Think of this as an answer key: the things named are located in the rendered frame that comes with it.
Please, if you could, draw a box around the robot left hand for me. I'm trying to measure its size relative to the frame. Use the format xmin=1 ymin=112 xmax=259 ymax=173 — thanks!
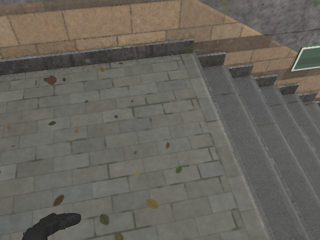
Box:
xmin=22 ymin=213 xmax=81 ymax=240

